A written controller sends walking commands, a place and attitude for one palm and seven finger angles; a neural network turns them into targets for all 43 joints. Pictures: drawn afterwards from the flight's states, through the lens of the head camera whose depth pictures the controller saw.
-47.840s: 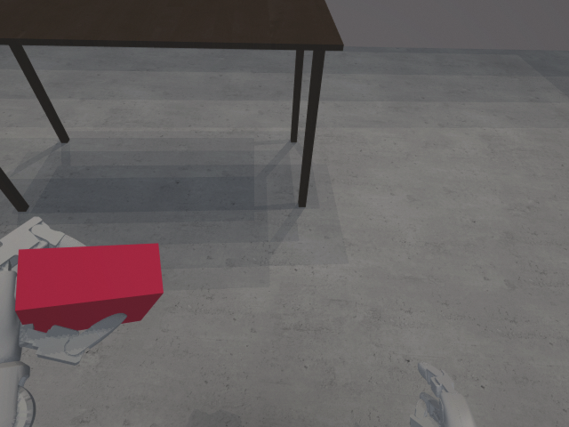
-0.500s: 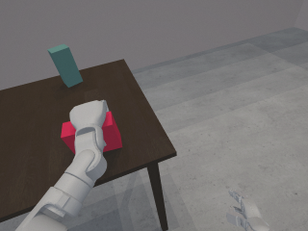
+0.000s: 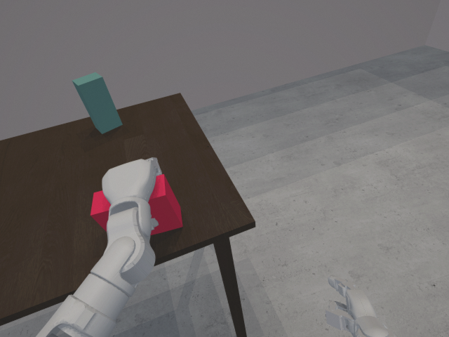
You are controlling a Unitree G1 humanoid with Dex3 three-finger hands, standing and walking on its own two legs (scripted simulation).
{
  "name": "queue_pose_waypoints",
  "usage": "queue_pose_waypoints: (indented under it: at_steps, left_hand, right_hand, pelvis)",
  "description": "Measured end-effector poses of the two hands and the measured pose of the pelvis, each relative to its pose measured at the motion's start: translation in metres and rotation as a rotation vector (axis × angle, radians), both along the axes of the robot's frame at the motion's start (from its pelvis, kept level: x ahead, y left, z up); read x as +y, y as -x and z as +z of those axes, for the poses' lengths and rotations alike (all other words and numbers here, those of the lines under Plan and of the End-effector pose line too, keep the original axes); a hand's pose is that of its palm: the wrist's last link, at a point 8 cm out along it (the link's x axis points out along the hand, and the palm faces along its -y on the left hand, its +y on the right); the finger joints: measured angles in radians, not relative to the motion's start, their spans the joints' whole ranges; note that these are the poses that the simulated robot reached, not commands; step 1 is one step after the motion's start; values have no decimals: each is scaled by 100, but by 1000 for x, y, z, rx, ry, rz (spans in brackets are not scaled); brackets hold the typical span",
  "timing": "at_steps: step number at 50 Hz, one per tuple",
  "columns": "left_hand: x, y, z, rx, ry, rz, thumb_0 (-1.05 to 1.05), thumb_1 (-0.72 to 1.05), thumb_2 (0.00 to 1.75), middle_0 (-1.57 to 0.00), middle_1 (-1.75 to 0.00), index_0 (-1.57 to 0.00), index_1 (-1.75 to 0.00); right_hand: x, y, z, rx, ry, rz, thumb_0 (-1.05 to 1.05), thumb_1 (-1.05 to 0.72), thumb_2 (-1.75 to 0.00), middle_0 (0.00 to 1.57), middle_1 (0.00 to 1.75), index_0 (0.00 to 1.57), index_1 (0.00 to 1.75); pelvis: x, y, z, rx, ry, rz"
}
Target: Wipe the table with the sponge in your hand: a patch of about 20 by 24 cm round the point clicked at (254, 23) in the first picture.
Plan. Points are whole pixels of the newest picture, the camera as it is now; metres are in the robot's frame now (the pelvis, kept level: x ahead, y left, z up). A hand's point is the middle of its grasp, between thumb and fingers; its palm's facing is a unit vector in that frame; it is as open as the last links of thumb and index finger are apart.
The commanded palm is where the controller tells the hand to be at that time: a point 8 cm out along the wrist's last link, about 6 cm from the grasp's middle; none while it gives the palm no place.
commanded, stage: slide back across to the middle lane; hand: left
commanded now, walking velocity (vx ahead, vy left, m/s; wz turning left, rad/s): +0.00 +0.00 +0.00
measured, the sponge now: (143, 215) +0.32 +0.21 +0.07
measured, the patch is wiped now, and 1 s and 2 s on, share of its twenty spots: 0.90 0.90 0.90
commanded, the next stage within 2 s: wipe forward along the middle lane in 0.50 s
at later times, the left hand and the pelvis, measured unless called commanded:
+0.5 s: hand (106, 213) +0.28 +0.25 +0.13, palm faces +0.08 -0.09 -0.99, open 9.5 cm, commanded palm +0.25 +0.25 +0.19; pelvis +0.00 -0.01 +0.00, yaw +0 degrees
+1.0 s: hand (100, 203) +0.31 +0.28 +0.12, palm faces +0.00 -0.04 -1.00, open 9.5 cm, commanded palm +0.29 +0.28 +0.17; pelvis -0.01 -0.01 +0.00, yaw +2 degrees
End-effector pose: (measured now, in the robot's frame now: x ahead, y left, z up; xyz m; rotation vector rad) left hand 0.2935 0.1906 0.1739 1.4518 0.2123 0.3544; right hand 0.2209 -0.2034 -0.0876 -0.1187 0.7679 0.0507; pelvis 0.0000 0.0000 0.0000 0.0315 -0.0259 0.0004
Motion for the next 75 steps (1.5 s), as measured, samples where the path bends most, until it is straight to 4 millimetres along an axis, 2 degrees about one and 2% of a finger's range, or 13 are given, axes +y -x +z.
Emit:
queue_pose_waypoints:
  at_steps: [12,25,32,40,54,65,75]
  left_hand:
    - [17,9,7,-7,46,29,1,-47,107,-74,-144,-79,-139]
    - [51,40,7,38,26,117,0,-48,107,-76,-142,-81,-137]
    - [59,45,3,78,2,100,0,-48,108,-76,-142,-81,-137]
    - [71,31,1,106,-28,89,-1,-49,108,-77,-141,-82,-136]
    - [82,-2,1,116,-38,57,0,-49,108,-78,-140,-83,-135]
    - [89,-15,0,108,-45,48,0,-50,108,-78,-140,-83,-135]
    - [99,-36,1,141,-52,57,0,-50,108,-79,-139,-83,-135]
  right_hand:
    - [-6,-11,13,-49,24,-7,1,-91,-90,20,30,20,30]
    - [-13,-15,13,-54,59,2,1,-91,-90,20,30,20,30]
    - [-11,-11,11,-56,79,9,1,-91,-90,20,30,20,30]
    - [-12,6,3,-17,104,2,1,-91,-90,20,30,20,30]
    - [-30,44,-13,84,158,-58,1,-91,-90,20,30,20,30]
    - [-28,54,-13,107,161,-81,1,-91,-90,20,30,20,30]
    - [-25,64,-14,133,170,-87,1,-91,-90,21,30,20,30]
  pelvis:
    - [-5,-1,1,-8,0,-15]
    - [-10,2,2,-21,2,-2]
    - [-11,8,2,-23,4,15]
    - [-12,13,3,-15,8,29]
    - [-4,15,4,12,14,36]
    - [4,15,4,24,18,33]
    - [6,18,4,49,23,37]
